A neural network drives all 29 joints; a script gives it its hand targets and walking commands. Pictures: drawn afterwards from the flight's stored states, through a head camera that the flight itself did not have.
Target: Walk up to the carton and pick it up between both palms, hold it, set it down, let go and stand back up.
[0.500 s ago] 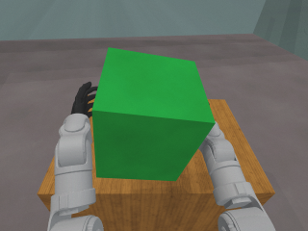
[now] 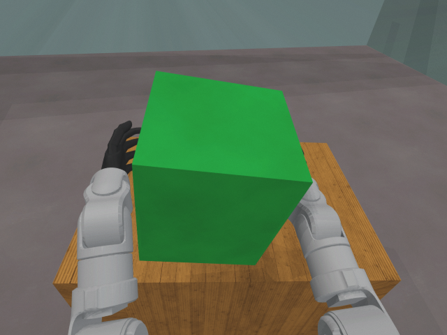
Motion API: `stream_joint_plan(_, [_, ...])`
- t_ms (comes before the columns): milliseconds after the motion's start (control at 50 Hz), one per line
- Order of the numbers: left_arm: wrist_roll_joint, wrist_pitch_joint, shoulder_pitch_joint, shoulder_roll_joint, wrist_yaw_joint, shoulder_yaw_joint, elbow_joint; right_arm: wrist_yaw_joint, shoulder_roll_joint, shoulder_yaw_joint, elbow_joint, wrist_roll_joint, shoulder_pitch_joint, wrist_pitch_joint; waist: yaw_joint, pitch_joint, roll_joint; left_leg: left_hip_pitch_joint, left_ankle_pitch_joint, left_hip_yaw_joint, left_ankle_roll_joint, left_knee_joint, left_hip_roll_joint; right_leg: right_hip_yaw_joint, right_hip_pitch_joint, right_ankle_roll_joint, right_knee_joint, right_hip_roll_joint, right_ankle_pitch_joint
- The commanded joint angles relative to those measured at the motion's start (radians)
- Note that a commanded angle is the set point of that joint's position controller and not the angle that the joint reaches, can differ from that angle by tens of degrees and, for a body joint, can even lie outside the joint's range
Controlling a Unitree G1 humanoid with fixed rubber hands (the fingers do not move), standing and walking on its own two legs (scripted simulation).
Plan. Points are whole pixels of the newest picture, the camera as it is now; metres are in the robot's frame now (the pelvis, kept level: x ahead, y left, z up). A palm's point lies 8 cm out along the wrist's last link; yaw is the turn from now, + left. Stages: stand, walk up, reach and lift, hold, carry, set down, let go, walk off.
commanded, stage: hold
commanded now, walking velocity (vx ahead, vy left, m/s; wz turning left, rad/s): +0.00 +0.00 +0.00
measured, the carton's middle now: (209, 176) +0.35 +0.01 +0.15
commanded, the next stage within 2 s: none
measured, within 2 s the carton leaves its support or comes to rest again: neither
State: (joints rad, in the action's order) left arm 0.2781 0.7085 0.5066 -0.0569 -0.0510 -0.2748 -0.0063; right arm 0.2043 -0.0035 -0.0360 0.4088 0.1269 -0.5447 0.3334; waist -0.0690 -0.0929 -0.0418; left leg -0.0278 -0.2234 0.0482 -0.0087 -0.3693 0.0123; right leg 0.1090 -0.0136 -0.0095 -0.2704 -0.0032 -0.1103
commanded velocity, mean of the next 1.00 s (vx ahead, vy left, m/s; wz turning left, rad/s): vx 0.00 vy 0.00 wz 0.00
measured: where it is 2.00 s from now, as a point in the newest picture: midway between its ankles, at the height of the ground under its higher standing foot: outside the picture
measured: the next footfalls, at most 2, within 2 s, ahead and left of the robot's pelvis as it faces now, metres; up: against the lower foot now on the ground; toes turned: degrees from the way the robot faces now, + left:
none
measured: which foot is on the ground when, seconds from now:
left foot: down 0.00-1.00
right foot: down 0.00-1.00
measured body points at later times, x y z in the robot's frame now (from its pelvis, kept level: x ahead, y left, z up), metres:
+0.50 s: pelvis +0.00 +0.00 +0.00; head -0.04 +0.03 +0.45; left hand +0.36 +0.16 +0.18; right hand +0.36 -0.15 +0.16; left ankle +0.00 +0.12 -0.75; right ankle +0.04 -0.11 -0.75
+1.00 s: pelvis +0.00 -0.01 +0.00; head -0.04 +0.02 +0.45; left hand +0.36 +0.16 +0.18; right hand +0.36 -0.15 +0.16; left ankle +0.00 +0.12 -0.75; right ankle +0.04 -0.11 -0.75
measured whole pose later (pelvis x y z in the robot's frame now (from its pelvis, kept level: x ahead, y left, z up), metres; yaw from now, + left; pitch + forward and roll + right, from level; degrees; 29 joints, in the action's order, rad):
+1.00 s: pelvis +0.00 -0.01 +0.00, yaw +0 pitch -10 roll -1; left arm 0.27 0.69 0.52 -0.05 -0.05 -0.28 -0.02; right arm 0.20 0.01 -0.05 0.41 0.12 -0.56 0.33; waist -0.06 -0.08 -0.05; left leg -0.02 -0.22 0.06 -0.02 -0.37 0.02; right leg 0.12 0.00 -0.02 -0.27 0.00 -0.11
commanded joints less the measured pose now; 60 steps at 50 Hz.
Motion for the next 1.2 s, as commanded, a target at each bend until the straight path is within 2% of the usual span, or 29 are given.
stream_joint_plan(0, [-0.171, -0.081, 0.665, -0.459, -0.122, 0.546, 0.17, -0.143, 0.525, 0.433, -0.413, 0.097, -0.803, -0.103, -0.015, 0.517, 0.081, 0.068, 0.365, -0.069, -0.048, 0.053, -0.063, 0.004, -0.292, 0.034, -0.037, 0.063, 0.221])
stream_joint_plan(40, [-0.165, -0.073, 0.621, -0.441, -0.131, 0.526, 0.145, -0.128, 0.52, 0.425, -0.45, 0.1, -0.797, -0.1, -0.019, 0.485, 0.058, 0.081, 0.356, -0.076, -0.04, 0.051, -0.073, -0.003, -0.298, 0.035, -0.021, 0.056, 0.244])
stream_joint_plan(60, [-0.166, -0.086, 0.622, -0.428, -0.127, 0.515, 0.183, -0.125, 0.531, 0.454, -0.46, 0.104, -0.775, -0.101, 0.003, 0.518, 0.049, 0.08, 0.37, -0.077, -0.037, 0.047, -0.071, -0.003, -0.334, 0.038, -0.034, 0.061, 0.267])
stream_joint_plan(80, [-0.145, -0.076, 0.616, -0.412, -0.129, 0.506, 0.154, -0.13, 0.508, 0.423, -0.386, 0.087, -0.741, -0.085, -0.005, 0.442, 0.047, 0.09, 0.339, -0.077, -0.039, 0.066, -0.068, 0.0, -0.302, 0.035, -0.022, 0.064, 0.219])
stream_joint_plan(100, [-0.143, -0.06, 0.581, -0.428, -0.136, 0.517, 0.158, -0.128, 0.501, 0.416, -0.384, 0.094, -0.713, -0.078, -0.027, 0.432, 0.071, 0.074, 0.351, -0.079, -0.045, 0.064, -0.063, 0.002, -0.301, 0.029, -0.023, 0.063, 0.232])
stream_joint_plan(120, [-0.143, -0.063, 0.605, -0.424, -0.136, 0.508, 0.149, -0.131, 0.498, 0.42, -0.38, 0.09, -0.735, -0.079, -0.011, 0.427, 0.067, 0.091, 0.326, -0.081, -0.045, 0.071, -0.062, -0.002, -0.298, 0.025, -0.02, 0.062, 0.203])
stream_joint_plan(220, [-0.132, -0.046, 0.601, -0.438, -0.144, 0.49, 0.131, -0.138, 0.488, 0.391, -0.363, 0.077, -0.743, -0.079, -0.014, 0.404, 0.086, 0.116, 0.285, -0.083, -0.042, 0.088, -0.059, 0.003, -0.295, 0.025, -0.019, 0.059, 0.165])
stream_joint_plan(240, [-0.138, -0.055, 0.642, -0.446, -0.139, 0.516, 0.172, -0.144, 0.495, 0.394, -0.366, 0.083, -0.76, -0.086, -0.012, 0.43, 0.107, 0.107, 0.288, -0.079, -0.05, 0.083, -0.052, 0.003, -0.283, 0.022, -0.029, 0.06, 0.15])
stream_joint_plan(280, [-0.151, -0.066, 0.621, -0.441, -0.138, 0.515, 0.177, -0.141, 0.522, 0.444, -0.448, 0.101, -0.79, -0.105, 0.003, 0.491, 0.074, 0.09, 0.356, -0.084, -0.041, 0.063, -0.063, 0.005, -0.311, 0.032, -0.035, 0.061, 0.224])
stream_joint_plan(340, [-0.166, -0.064, 0.624, -0.468, -0.122, 0.553, 0.196, -0.141, 0.503, 0.422, -0.397, 0.094, -0.758, -0.09, -0.013, 0.463, 0.097, 0.067, 0.387, -0.069, -0.06, 0.062, -0.055, 0.005, -0.269, 0.02, -0.026, 0.075, 0.197])
stream_joint_plan(380, [-0.142, -0.05, 0.619, -0.445, -0.131, 0.519, 0.142, -0.143, 0.482, 0.378, -0.349, 0.074, -0.739, -0.076, -0.03, 0.381, 0.097, 0.099, 0.292, -0.077, -0.057, 0.076, -0.057, 0.006, -0.251, 0.014, -0.014, 0.067, 0.143])
stream_joint_plan(400, [-0.123, -0.046, 0.601, -0.415, -0.14, 0.468, 0.076, -0.142, 0.481, 0.369, -0.335, 0.06, -0.756, -0.074, -0.014, 0.343, 0.066, 0.132, 0.219, -0.086, -0.038, 0.094, -0.061, 0.003, -0.26, 0.022, -0.007, 0.054, 0.094])
stream_joint_plan(460, [-0.136, -0.062, 0.67, -0.448, -0.137, 0.505, 0.147, -0.157, 0.513, 0.387, -0.339, 0.064, -0.788, -0.095, -0.005, 0.443, 0.079, 0.129, 0.252, -0.08, -0.04, 0.094, -0.053, 0.002, -0.285, 0.026, -0.028, 0.055, 0.137])
stream_joint_plan(600, [-0.142, -0.063, 0.667, -0.453, -0.131, 0.494, 0.063, -0.155, 0.516, 0.369, -0.346, 0.051, -0.834, -0.099, -0.013, 0.435, 0.068, 0.124, 0.207, -0.076, -0.03, 0.085, -0.06, 0.005, -0.244, 0.024, -0.015, 0.056, 0.103])
stream_joint_plan(640, [-0.117, -0.073, 0.689, -0.436, -0.13, 0.463, 0.066, -0.158, 0.527, 0.376, -0.296, 0.044, -0.81, -0.092, 0.006, 0.408, 0.059, 0.148, 0.179, -0.085, -0.022, 0.105, -0.063, 0.003, -0.28, 0.029, -0.012, 0.049, 0.087])
stream_joint_plan(680, [-0.135, -0.064, 0.634, -0.465, -0.133, 0.49, 0.091, -0.15, 0.529, 0.391, -0.339, 0.067, -0.786, -0.096, -0.007, 0.449, 0.069, 0.124, 0.272, -0.08, -0.033, 0.092, -0.057, 0.006, -0.298, 0.027, -0.026, 0.059, 0.161])
stream_joint_plan(700, [-0.132, -0.072, 0.673, -0.448, -0.133, 0.469, 0.083, -0.153, 0.528, 0.397, -0.316, 0.07, -0.814, -0.098, 0.003, 0.442, 0.048, 0.128, 0.24, -0.09, -0.023, 0.09, -0.06, 0.002, -0.288, 0.031, -0.02, 0.053, 0.133])
stream_joint_plan(720, [-0.142, -0.07, 0.673, -0.441, -0.139, 0.48, 0.087, -0.144, 0.529, 0.387, -0.331, 0.064, -0.805, -0.094, -0.014, 0.44, 0.05, 0.139, 0.232, -0.083, -0.025, 0.093, -0.066, 0.003, -0.309, 0.035, -0.022, 0.047, 0.152])
stream_joint_plan(740, [-0.131, -0.072, 0.682, -0.43, -0.139, 0.453, 0.073, -0.144, 0.541, 0.388, -0.339, 0.066, -0.835, -0.099, 0.008, 0.434, 0.035, 0.166, 0.185, -0.091, -0.011, 0.096, -0.069, -0.009, -0.316, 0.036, -0.021, 0.045, 0.118])
stream_joint_plan(780, [-0.137, -0.077, 0.685, -0.418, -0.141, 0.453, 0.041, -0.144, 0.532, 0.362, -0.327, 0.041, -0.829, -0.096, -0.008, 0.422, 0.043, 0.166, 0.159, -0.083, -0.007, 0.106, -0.068, -0.003, -0.283, 0.038, -0.02, 0.038, 0.099])
stream_joint_plan(820, [-0.128, -0.081, 0.678, -0.428, -0.135, 0.451, 0.044, -0.152, 0.541, 0.386, -0.336, 0.056, -0.835, -0.101, 0.01, 0.442, 0.046, 0.145, 0.173, -0.084, -0.007, 0.101, -0.063, -0.001, -0.275, 0.038, -0.023, 0.044, 0.097])
stream_joint_plan(880, [-0.158, -0.089, 0.659, -0.463, -0.124, 0.529, 0.143, -0.144, 0.544, 0.416, -0.363, 0.088, -0.774, -0.104, -0.01, 0.537, 0.102, 0.069, 0.357, -0.074, -0.048, 0.056, -0.06, 0.002, -0.307, 0.033, -0.038, 0.061, 0.23])
stream_joint_plan(1000, [-0.135, -0.073, 0.657, -0.422, -0.138, 0.486, 0.073, -0.137, 0.529, 0.368, -0.319, 0.056, -0.76, -0.086, -0.019, 0.382, 0.078, 0.153, 0.213, -0.081, -0.026, 0.095, -0.072, -0.007, -0.277, 0.034, -0.017, 0.042, 0.152])
stream_joint_plan(1040, [-0.143, -0.073, 0.655, -0.427, -0.143, 0.5, 0.138, -0.139, 0.524, 0.401, -0.343, 0.069, -0.761, -0.09, -0.019, 0.439, 0.098, 0.13, 0.263, -0.083, -0.033, 0.085, -0.066, -0.006, -0.308, 0.033, -0.026, 0.046, 0.182])
stream_joint_plan(1080, [-0.162, -0.083, 0.67, -0.425, -0.139, 0.523, 0.162, -0.128, 0.528, 0.414, -0.399, 0.07, -0.767, -0.092, -0.028, 0.505, 0.075, 0.108, 0.311, -0.081, -0.037, 0.067, -0.066, -0.009, -0.339, 0.038, -0.031, 0.048, 0.237])
stream_joint_plan(1100, [-0.158, -0.077, 0.633, -0.414, -0.138, 0.504, 0.113, -0.132, 0.503, 0.409, -0.371, 0.074, -0.761, -0.084, -0.023, 0.459, 0.075, 0.103, 0.288, -0.074, -0.037, 0.069, -0.067, -0.008, -0.3, 0.034, -0.023, 0.052, 0.196])
stream_joint_plan(1120, [-0.153, -0.072, 0.591, -0.42, -0.147, 0.5, 0.137, -0.122, 0.527, 0.443, -0.439, 0.096, -0.773, -0.093, -0.007, 0.492, 0.039, 0.096, 0.343, -0.082, -0.026, 0.066, -0.068, 0.001, -0.342, 0.039, -0.028, 0.05, 0.265])
stream_joint_plan(1140, [-0.135, -0.072, 0.629, -0.396, -0.146, 0.472, 0.121, -0.124, 0.519, 0.408, -0.364, 0.073, -0.743, -0.077, -0.014, 0.43, 0.073, 0.124, 0.273, -0.086, -0.029, 0.08, -0.072, -0.009, -0.316, 0.037, -0.021, 0.045, 0.201])
stream_joint_plan(1180, [-0.125, -0.061, 0.63, -0.421, -0.149, 0.471, 0.086, -0.133, 0.51, 0.384, -0.359, 0.069, -0.793, -0.084, -0.009, 0.383, 0.056, 0.137, 0.216, -0.083, -0.02, 0.104, -0.065, 0.003, -0.279, 0.031, -0.014, 0.051, 0.13])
